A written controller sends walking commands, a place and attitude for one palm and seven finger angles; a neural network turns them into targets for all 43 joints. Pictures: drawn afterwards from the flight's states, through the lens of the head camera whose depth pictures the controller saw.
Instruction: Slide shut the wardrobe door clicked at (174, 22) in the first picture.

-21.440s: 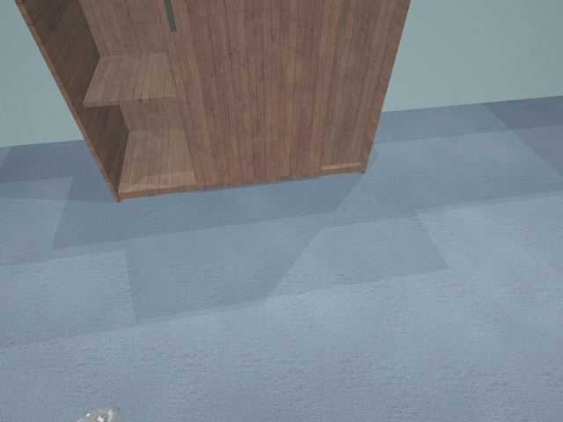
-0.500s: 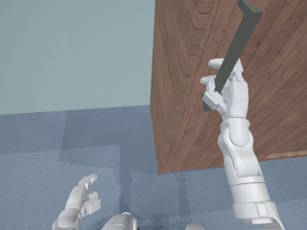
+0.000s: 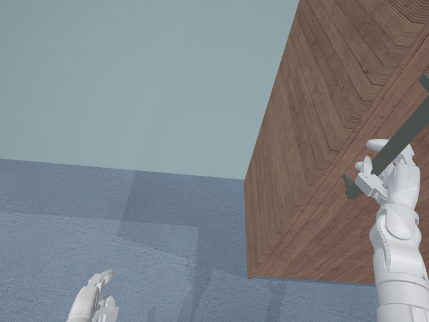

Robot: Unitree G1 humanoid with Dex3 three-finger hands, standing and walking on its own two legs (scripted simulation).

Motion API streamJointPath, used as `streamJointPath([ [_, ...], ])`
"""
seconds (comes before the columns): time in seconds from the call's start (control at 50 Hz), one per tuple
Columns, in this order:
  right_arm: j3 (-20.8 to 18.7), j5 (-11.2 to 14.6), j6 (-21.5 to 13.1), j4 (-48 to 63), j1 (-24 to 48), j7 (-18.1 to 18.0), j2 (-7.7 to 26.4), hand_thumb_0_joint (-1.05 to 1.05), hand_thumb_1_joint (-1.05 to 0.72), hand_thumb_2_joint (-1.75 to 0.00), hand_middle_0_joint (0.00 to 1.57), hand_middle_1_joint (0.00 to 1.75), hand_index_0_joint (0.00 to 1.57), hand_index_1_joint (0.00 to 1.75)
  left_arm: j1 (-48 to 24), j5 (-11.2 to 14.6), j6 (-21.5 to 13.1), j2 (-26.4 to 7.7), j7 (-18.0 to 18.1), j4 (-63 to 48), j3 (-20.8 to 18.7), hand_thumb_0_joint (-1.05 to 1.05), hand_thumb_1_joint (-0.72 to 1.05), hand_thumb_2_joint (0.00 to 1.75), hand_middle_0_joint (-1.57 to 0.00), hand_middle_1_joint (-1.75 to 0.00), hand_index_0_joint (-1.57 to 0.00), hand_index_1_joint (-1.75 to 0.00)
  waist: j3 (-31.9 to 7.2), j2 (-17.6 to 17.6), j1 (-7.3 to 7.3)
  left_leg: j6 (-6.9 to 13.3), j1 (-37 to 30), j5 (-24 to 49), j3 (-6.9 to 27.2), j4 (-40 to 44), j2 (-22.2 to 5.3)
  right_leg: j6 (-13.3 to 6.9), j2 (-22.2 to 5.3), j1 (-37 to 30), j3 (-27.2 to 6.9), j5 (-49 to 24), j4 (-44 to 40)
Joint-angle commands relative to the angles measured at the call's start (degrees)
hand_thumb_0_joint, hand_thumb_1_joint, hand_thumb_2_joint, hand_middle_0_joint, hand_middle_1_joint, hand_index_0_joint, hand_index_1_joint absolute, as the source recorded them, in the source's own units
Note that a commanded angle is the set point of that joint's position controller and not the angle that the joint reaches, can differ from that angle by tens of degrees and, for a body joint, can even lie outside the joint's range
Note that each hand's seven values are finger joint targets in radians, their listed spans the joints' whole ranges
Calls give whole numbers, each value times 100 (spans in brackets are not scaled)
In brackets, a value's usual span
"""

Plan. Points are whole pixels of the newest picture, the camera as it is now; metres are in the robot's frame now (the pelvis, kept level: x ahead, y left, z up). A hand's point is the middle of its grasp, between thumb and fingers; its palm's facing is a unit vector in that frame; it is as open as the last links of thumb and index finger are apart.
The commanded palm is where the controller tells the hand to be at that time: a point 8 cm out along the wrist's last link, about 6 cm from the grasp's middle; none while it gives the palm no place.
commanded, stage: stop walking and hold the door there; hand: right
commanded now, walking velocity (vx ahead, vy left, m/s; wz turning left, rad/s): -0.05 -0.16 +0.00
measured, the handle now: (383, 146) +0.40 -0.28 +0.16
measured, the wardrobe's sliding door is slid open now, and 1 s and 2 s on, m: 0.00 0.00 0.00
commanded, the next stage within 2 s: loosen the grip on the handle in 1.06 s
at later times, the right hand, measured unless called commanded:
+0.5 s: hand (366, 179) +0.35 -0.25 +0.12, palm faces +0.25 +0.95 -0.19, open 5.6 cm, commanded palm +0.32 -0.28 +0.11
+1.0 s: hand (367, 180) +0.35 -0.25 +0.12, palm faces +0.14 +0.98 -0.11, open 5.5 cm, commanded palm +0.32 -0.28 +0.11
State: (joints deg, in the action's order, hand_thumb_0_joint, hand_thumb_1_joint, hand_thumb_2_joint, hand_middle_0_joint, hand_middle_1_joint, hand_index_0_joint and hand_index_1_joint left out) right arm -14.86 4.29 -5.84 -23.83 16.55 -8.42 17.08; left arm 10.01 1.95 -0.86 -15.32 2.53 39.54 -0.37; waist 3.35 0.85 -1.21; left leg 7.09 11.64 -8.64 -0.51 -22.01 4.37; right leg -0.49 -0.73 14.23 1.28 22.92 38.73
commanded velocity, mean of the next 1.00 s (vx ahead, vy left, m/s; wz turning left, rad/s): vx -0.01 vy -0.01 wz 0.00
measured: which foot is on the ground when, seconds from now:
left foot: down 0.00-1.00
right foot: up 0.00-0.26, down 0.28-1.00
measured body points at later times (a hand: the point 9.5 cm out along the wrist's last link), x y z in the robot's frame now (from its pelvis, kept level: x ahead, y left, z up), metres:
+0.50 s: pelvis +0.01 -0.06 +0.00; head -0.02 -0.05 +0.45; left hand +0.12 +0.20 -0.10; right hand +0.33 -0.30 +0.13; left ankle +0.03 +0.03 -0.75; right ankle +0.04 -0.15 -0.75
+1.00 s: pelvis +0.04 -0.11 +0.00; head +0.03 -0.11 +0.45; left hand +0.22 +0.09 -0.10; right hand +0.34 -0.30 +0.13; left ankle +0.03 +0.02 -0.75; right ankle +0.04 -0.15 -0.75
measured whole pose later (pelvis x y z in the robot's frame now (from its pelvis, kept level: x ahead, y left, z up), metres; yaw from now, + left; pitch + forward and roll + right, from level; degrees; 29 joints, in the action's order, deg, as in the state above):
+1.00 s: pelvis +0.04 -0.11 +0.00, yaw +3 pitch -1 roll -1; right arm 0.5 2.9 -8.2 -3.6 3.1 -8.4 10.2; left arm 8.3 -0.2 -0.3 -10.0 3.2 37.3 3.6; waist -0.4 -0.1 -3.4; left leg -0.4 11.9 -14.2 4.6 -26.8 -0.7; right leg -6.3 6.9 8.5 4.0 11.1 20.0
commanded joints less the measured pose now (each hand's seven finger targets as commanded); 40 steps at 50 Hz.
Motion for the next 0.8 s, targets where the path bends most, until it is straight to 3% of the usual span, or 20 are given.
streamJointPath([
  [0.0,-337,-291,-531,1177,1392,6,1510,0,-90,-90,45,140,45,140,-473,9,-327,-479,109,-872,-125,0,90,90,-20,-30,-20,-30,-1868,-751,-27,-961,-2007,2404,1610,692,-1633,-91,49,398,22,-362,-862],
  [0.06,-223,-283,-542,1232,1348,8,1454,0,-90,-90,45,140,45,140,-465,70,-263,-511,74,-934,-147,0,90,90,-20,-30,-20,-30,-1702,-344,-28,-1067,-1810,2144,1726,821,-1739,-152,-13,356,-37,-563,-1063],
  [0.1,-284,-270,-567,1319,1389,-3,1567,0,-90,-90,45,140,45,140,-398,102,-253,-556,60,-967,-181,0,90,90,-20,-30,-20,-30,-1750,-437,-19,-1059,-1673,1735,1769,889,-1751,-191,-64,263,-105,-680,-1130],
  [0.2,-204,-234,-567,1229,1279,20,1547,0,-90,-90,45,140,45,140,-305,110,-267,-593,82,-905,-185,0,90,90,-20,-30,-20,-30,-1468,-248,47,-1123,-655,-75,1808,1125,-1508,-307,-260,-308,-242,-904,-1492],
  [0.28,-34,-247,-573,1314,1289,74,1393,0,-90,-90,45,140,45,140,-337,84,-270,-585,133,-899,-159,0,90,90,-20,-30,-20,-30,-1279,-14,75,-1161,-145,-556,1760,1089,-1275,-349,-403,-535,-272,-907,-1551],
  [0.3,-92,-256,-588,1332,1288,68,1467,0,-90,-90,45,140,45,140,-292,73,-268,-576,147,-883,-147,0,90,90,-20,-30,-20,-30,-1248,28,79,-1090,-11,-845,1717,1101,-1265,-340,-435,-550,-293,-800,-1584],
  [0.36,157,-253,-606,1410,1289,100,1210,0,-90,-90,45,140,45,140,-300,33,-298,-550,194,-902,-102,0,90,90,-20,-30,-20,-30,-1062,-21,135,-875,530,-1421,1556,1048,-1081,-360,-543,-741,-433,-668,-1678],
  [0.4,203,-247,-620,1526,1193,106,1145,0,-90,-90,45,140,45,140,-301,23,-332,-532,212,-937,-94,0,90,90,-20,-30,-20,-30,-1156,-128,121,-794,452,-1364,1553,950,-1013,-368,-547,-740,-460,-659,-1703],
  [0.42,398,-241,-630,1632,1217,127,950,0,-90,-90,45,140,45,140,-312,16,-348,-501,216,-956,-70,0,90,90,-20,-30,-20,-30,-1132,-179,131,-722,437,-1322,1509,886,-1009,-356,-550,-715,-503,-682,-1740],
  [0.48,574,-240,-641,1784,1045,145,752,0,-90,-90,45,140,45,140,-383,-28,-382,-474,250,-968,-26,0,90,90,-20,-30,-20,-30,-1073,-104,118,-642,535,-1259,1421,712,-882,-385,-637,-727,-688,-532,-1973],
  [0.56,1042,-237,-700,2290,1038,179,280,0,-90,-90,45,140,45,140,-500,-56,-418,-384,273,-1000,67,0,90,90,-20,-30,-20,-30,-1233,196,110,-608,433,-555,1051,124,-698,-411,-908,-861,-1082,-607,-2381],
  [0.58,928,-250,-700,2274,929,154,387,0,-90,-90,45,140,45,140,-494,-71,-416,-399,287,-971,63,0,90,90,-20,-30,-20,-30,-1260,236,77,-613,406,-366,988,31,-674,-408,-978,-899,-1154,-698,-2436],
  [0.6,930,-257,-693,2284,825,146,380,0,-90,-90,45,140,45,140,-483,-80,-402,-394,289,-957,72,0,90,90,-20,-30,-20,-30,-1266,168,60,-623,357,-260,916,-58,-663,-374,-1017,-885,-1195,-784,-2489],
  [0.64,1349,-247,-700,2520,871,196,-8,0,-90,-90,45,140,45,140,-564,-94,-405,-341,289,-987,107,0,90,90,-20,-30,-20,-30,-1262,182,83,-630,432,-138,818,-159,-675,-294,-1039,-1057,-1235,-1066,-2528],
  [0.66,1283,-264,-698,2584,869,173,73,0,-90,-90,45,140,45,140,-553,-118,-398,-332,293,-950,109,0,90,90,-20,-30,-20,-30,-1260,309,68,-623,473,-90,827,-164,-688,-237,-1061,-1141,-1215,-1281,-2524],
  [0.7,1541,-284,-678,2648,781,197,-183,0,-90,-90,45,140,45,140,-543,-145,-368,-311,262,-932,116,0,90,90,-20,-30,-20,-30,-1215,332,74,-612,548,-102,748,-241,-673,-62,-1064,-1266,-1161,-1666,-2518],
  [0.78,1779,-291,-637,2922,633,200,-377,0,-90,-90,45,140,45,140,-554,-191,-310,-259,224,-930,120,0,90,90,-20,-30,-20,-30,-1335,174,80,-616,667,-184,660,-342,-698,80,-1076,-1644,-1029,-2584,-2360],
])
